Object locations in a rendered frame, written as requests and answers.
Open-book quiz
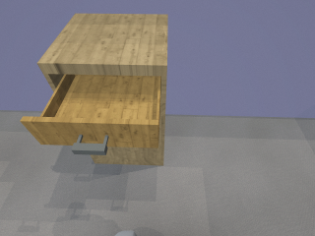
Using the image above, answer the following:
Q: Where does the drawer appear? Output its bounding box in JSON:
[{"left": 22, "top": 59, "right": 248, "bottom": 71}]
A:
[{"left": 20, "top": 74, "right": 161, "bottom": 148}]

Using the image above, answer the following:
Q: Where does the handle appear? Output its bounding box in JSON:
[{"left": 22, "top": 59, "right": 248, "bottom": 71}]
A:
[{"left": 71, "top": 134, "right": 109, "bottom": 155}]

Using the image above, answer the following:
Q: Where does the cabinet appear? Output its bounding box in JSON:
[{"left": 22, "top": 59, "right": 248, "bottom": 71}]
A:
[{"left": 37, "top": 13, "right": 168, "bottom": 166}]

